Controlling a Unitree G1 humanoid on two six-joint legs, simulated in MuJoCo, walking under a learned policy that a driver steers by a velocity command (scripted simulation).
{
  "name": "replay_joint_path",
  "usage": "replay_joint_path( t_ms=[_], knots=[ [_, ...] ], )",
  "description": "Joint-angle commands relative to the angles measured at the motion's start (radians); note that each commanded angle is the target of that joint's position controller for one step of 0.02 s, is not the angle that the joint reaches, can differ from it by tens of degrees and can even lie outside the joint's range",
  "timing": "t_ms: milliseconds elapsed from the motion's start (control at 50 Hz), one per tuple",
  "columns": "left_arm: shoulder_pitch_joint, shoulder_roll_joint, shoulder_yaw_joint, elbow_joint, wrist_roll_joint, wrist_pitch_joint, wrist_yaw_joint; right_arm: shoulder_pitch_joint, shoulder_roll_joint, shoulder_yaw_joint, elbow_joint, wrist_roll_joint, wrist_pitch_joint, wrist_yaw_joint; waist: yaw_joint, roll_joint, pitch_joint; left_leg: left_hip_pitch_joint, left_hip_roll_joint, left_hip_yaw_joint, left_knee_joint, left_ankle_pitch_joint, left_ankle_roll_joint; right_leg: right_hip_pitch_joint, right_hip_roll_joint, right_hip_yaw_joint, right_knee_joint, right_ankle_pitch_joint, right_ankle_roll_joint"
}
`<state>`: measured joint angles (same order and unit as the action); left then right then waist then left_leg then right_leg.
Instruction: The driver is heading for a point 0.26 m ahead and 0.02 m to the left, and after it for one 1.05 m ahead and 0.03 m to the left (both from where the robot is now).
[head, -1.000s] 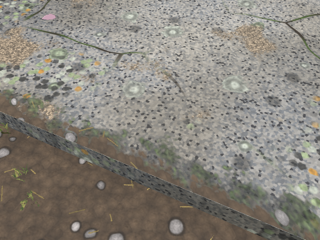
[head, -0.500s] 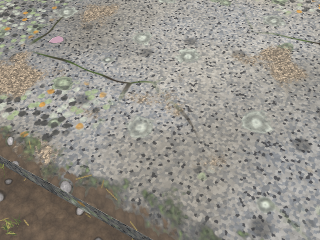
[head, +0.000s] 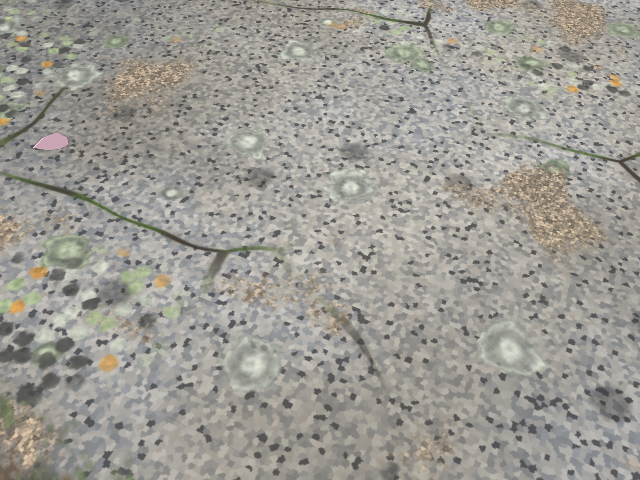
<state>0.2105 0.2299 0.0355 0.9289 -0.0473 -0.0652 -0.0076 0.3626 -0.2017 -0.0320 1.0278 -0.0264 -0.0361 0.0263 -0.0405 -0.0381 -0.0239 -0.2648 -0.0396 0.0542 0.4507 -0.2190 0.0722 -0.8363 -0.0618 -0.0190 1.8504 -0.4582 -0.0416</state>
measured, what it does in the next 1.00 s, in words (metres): climbs: right foot 0.12 m higher, then left foot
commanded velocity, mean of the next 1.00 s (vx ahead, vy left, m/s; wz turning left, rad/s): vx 0.13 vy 0.00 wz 0.00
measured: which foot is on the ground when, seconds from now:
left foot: down 0.00-0.28, up 0.30-0.68, down 0.70-1.00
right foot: up 0.00-0.24, down 0.26-1.00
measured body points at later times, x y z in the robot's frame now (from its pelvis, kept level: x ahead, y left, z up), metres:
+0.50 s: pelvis +0.19 -0.04 +0.11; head +0.21 -0.05 +0.56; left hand +0.28 +0.21 -0.02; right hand +0.29 -0.29 -0.03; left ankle +0.14 +0.11 -0.50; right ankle +0.28 -0.11 -0.62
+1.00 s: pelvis +0.26 -0.02 +0.13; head +0.27 -0.01 +0.58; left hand +0.31 +0.23 -0.02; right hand +0.30 -0.26 -0.02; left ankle +0.28 +0.11 -0.62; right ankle +0.28 -0.11 -0.62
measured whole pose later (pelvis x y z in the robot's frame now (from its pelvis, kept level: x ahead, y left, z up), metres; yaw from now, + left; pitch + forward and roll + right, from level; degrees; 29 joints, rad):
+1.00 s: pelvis +0.26 -0.02 +0.13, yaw +0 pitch +1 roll +0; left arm 0.21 0.20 0.01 1.03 0.01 -0.01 0.04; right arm 0.27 -0.17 -0.03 1.03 -0.01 -0.02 -0.04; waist 0.01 -0.01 -0.01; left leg -0.24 0.00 0.00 0.40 -0.17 -0.01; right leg -0.24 0.00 -0.08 0.40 -0.18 -0.04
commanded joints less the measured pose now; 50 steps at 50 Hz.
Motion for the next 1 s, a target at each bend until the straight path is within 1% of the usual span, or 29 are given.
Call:
replay_joint_path(
  t_ms=[20, 40, 80, 100, 120, 160, 200, 240, 260, 280, 300, 320, 340, 360, 380, 420, 480, 540, 560, 580, 600, 660, 680, 700, 720, 740, 780, 880, 1000],
  knots=[
    [-0.017, -0.097, -0.048, -0.115, -0.007, 0.011, 0.003, 0.092, -0.012, 0.036, 0.024, -0.008, 0.010, 0.001, 0.042, 0.129, 0.122, 0.039, 0.326, -0.334, -0.235, -0.170, 0.158, -0.496, -0.019, 0.041, 0.434, 0.012, -0.012],
    [-0.052, -0.113, -0.063, -0.150, 0.003, 0.008, 0.002, 0.096, -0.007, 0.047, 0.031, -0.012, 0.016, -0.006, 0.046, 0.096, 0.136, 0.003, 0.323, -0.302, -0.211, -0.093, 0.139, -0.547, -0.002, 0.070, 0.459, 0.055, -0.014],
    [-0.160, -0.109, -0.092, -0.254, 0.028, -0.006, 0.004, 0.045, -0.025, 0.060, 0.010, -0.016, 0.022, -0.023, 0.062, 0.073, 0.158, -0.146, 0.231, -0.155, -0.235, 0.007, 0.088, -0.466, 0.007, 0.027, 0.150, 0.162, 0.003],
    [-0.184, -0.082, -0.101, -0.285, 0.051, -0.013, 0.005, 0.009, -0.047, 0.062, -0.014, -0.013, 0.020, -0.041, 0.082, 0.052, 0.123, -0.253, 0.178, -0.091, -0.276, 0.134, 0.089, -0.293, -0.011, -0.051, -0.119, 0.242, 0.026],
    [-0.214, -0.082, -0.099, -0.299, 0.070, -0.020, 0.012, 0.033, -0.059, 0.058, -0.013, -0.006, 0.011, -0.056, 0.072, 0.083, 0.051, -0.273, 0.184, -0.093, -0.330, 0.292, 0.105, -0.110, -0.016, -0.088, -0.241, 0.311, 0.041],
    [-0.231, -0.059, -0.092, -0.298, 0.060, -0.015, 0.026, 0.101, -0.110, 0.040, 0.016, 0.023, -0.009, -0.061, 0.063, 0.120, -0.028, -0.147, 0.203, -0.045, -0.380, 0.601, 0.105, 0.134, -0.009, -0.148, -0.484, 0.326, 0.034],
    [-0.215, -0.032, -0.076, -0.292, 0.035, -0.016, 0.023, 0.181, -0.154, 0.031, 0.039, 0.029, -0.002, -0.061, 0.072, 0.201, -0.065, 0.176, 0.223, -0.028, -0.235, 1.202, 0.083, 0.155, 0.079, -0.204, -0.683, 0.221, -0.011],
    [-0.096, -0.003, -0.060, -0.265, 0.037, -0.015, -0.007, 0.169, -0.135, 0.036, 0.042, 0.037, 0.017, -0.058, 0.157, 0.300, -0.121, 0.451, 0.292, -0.057, -0.066, 1.566, 0.047, 0.199, 0.114, -0.159, -0.910, 0.190, -0.071],
    [0.012, 0.063, -0.040, -0.233, 0.045, -0.012, -0.022, 0.150, -0.140, 0.029, 0.034, 0.022, 0.016, -0.059, 0.203, 0.309, -0.195, 0.452, 0.267, -0.044, 0.073, 1.598, 0.035, 0.353, 0.077, -0.039, -0.967, 0.363, -0.111],
    [0.096, 0.144, -0.015, -0.194, 0.076, -0.001, -0.030, 0.278, -0.075, 0.032, 0.020, -0.003, -0.002, -0.049, 0.137, 0.034, -0.367, 0.170, 0.168, -0.043, 0.286, 1.186, -0.015, 0.718, -0.121, 0.282, -0.984, 0.777, -0.253],
    [0.206, 0.143, -0.006, -0.141, 0.115, 0.036, -0.008, 0.262, -0.013, 0.038, 0.038, -0.008, -0.009, -0.024, 0.175, -0.251, -0.441, -0.004, -0.055, -0.101, 0.629, -0.020, -0.081, 0.834, -0.288, 0.696, -1.386, 0.908, -0.410],
    [0.127, 0.112, -0.010, -0.145, 0.114, 0.036, 0.006, 0.265, -0.017, 0.017, 0.049, 0.011, -0.008, 0.004, 0.127, -0.172, -0.392, -0.099, -0.094, -0.270, 0.981, -0.243, -0.105, 0.725, -0.323, 0.807, -1.452, 0.677, -0.400],
    [-0.022, 0.100, -0.014, -0.161, 0.074, 0.024, 0.003, 0.130, -0.009, 0.013, -0.007, 0.023, 0.006, 0.009, 0.091, -0.074, -0.191, -0.235, -0.076, -0.245, 1.135, -0.275, -0.097, 0.549, -0.297, 0.665, -1.447, 0.522, -0.342],
    [-0.088, 0.044, -0.026, -0.146, 0.042, 0.008, -0.001, 0.035, 0.001, 0.012, -0.055, 0.020, 0.028, -0.011, 0.067, -0.002, -0.019, -0.333, -0.038, -0.187, 1.148, -0.297, -0.074, 0.409, -0.251, 0.491, -1.442, 0.401, -0.262],
    [-0.105, 0.015, -0.026, -0.121, 0.040, -0.010, -0.006, 0.006, -0.018, 0.003, -0.083, 0.018, 0.040, -0.037, 0.043, 0.058, 0.035, -0.332, 0.008, -0.159, 1.109, -0.255, -0.052, 0.333, -0.204, 0.367, -1.468, 0.334, -0.191],
    [-0.080, -0.018, -0.021, -0.065, 0.057, -0.026, -0.009, 0.032, -0.040, -0.009, -0.101, 0.030, 0.037, -0.061, 0.007, 0.016, 0.019, -0.276, 0.038, -0.156, 1.004, -0.149, -0.018, 0.355, -0.125, 0.220, -1.518, 0.327, -0.146],
    [-0.012, -0.006, -0.018, -0.014, 0.067, -0.038, 0.004, 0.044, -0.065, -0.024, -0.105, 0.043, 0.018, -0.067, 0.001, -0.033, -0.024, -0.303, 0.037, -0.190, 0.930, -0.068, -0.011, 0.495, -0.112, 0.153, -1.589, 0.469, -0.183],
    [-0.005, 0.004, -0.019, -0.001, 0.073, -0.021, 0.029, -0.025, -0.076, -0.029, -0.126, 0.028, 0.020, -0.071, -0.004, -0.008, -0.042, -0.280, 0.081, -0.179, 0.661, 0.012, -0.069, 0.539, -0.092, 0.092, -1.607, 0.403, -0.188],
    [0.002, 0.028, -0.013, 0.001, 0.073, -0.013, 0.039, -0.036, -0.081, -0.032, -0.131, 0.023, 0.025, -0.074, -0.001, -0.024, -0.049, -0.271, 0.092, -0.166, 0.619, 0.020, -0.096, 0.543, -0.108, 0.110, -1.623, 0.356, -0.208],
    [-0.048, 0.061, -0.006, -0.015, 0.063, 0.007, 0.048, -0.034, -0.052, -0.016, -0.140, 0.028, 0.033, -0.079, -0.024, -0.066, -0.040, -0.230, 0.096, -0.110, 0.443, -0.046, -0.118, 0.511, -0.074, 0.074, -1.639, 0.262, -0.204],
    [-0.068, 0.069, -0.002, -0.030, 0.064, 0.026, 0.056, -0.093, -0.007, 0.005, -0.158, 0.034, 0.042, -0.083, 0.007, -0.105, -0.023, -0.155, 0.086, -0.084, 0.262, -0.163, -0.136, 0.479, -0.069, 0.064, -1.652, 0.178, -0.184],
    [0.010, 0.158, 0.031, -0.001, 0.034, 0.055, 0.063, -0.077, -0.076, -0.015, -0.115, 0.032, 0.055, -0.080, 0.046, -0.068, -0.021, 0.002, 0.019, 0.025, 0.013, 0.042, -0.126, 0.456, -0.083, 0.103, -1.633, -0.028, -0.164],
    [0.005, 0.117, 0.016, 0.000, 0.044, 0.043, 0.058, -0.041, -0.103, -0.022, -0.104, 0.008, 0.058, -0.072, 0.029, -0.062, -0.043, 0.100, 0.052, -0.021, 0.021, 0.071, -0.087, 0.403, -0.118, 0.142, -1.643, -0.080, -0.144],
    [-0.010, 0.073, 0.004, 0.007, 0.043, 0.038, 0.051, -0.024, -0.092, -0.018, -0.103, -0.003, 0.058, -0.067, 0.006, -0.044, -0.013, 0.130, 0.090, -0.065, -0.046, 0.077, -0.051, 0.364, -0.099, 0.133, -1.636, -0.128, -0.103],
    [-0.016, 0.047, -0.001, 0.009, 0.045, 0.037, 0.047, -0.022, -0.117, -0.019, -0.104, -0.014, 0.054, -0.067, 0.019, 0.016, 0.021, 0.105, 0.148, -0.134, -0.096, -0.006, -0.010, 0.349, -0.056, 0.093, -1.586, -0.098, -0.063],
    [0.024, 0.035, 0.000, 0.015, 0.047, 0.042, 0.048, -0.067, -0.145, -0.027, -0.096, -0.008, 0.051, -0.072, 0.078, 0.152, 0.044, -0.059, 0.143, -0.168, -0.134, -0.244, 0.019, 0.448, 0.010, 0.019, -1.563, -0.020, -0.034],
    [0.032, 0.059, 0.002, 0.029, 0.064, 0.051, 0.055, -0.119, -0.090, -0.018, -0.092, 0.001, 0.033, -0.074, 0.084, 0.192, 0.052, -0.169, 0.135, -0.181, -0.223, -0.318, -0.004, 0.605, 0.024, 0.006, -1.491, 0.096, -0.029],
    [0.042, 0.058, -0.005, 0.062, 0.062, 0.055, 0.051, -0.085, -0.069, -0.016, -0.051, 0.016, 0.013, -0.073, 0.066, 0.080, 0.040, -0.075, 0.099, -0.131, -0.166, -0.091, -0.036, 0.609, 0.005, 0.025, -1.529, 0.145, -0.048],
    [0.023, 0.060, -0.010, 0.081, 0.057, 0.051, 0.045, -0.066, -0.078, -0.016, -0.023, 0.018, 0.012, -0.069, 0.053, 0.042, 0.009, 0.004, 0.090, -0.107, -0.134, 0.097, -0.028, 0.652, 0.007, 0.019, -1.523, 0.299, -0.047]
  ],
)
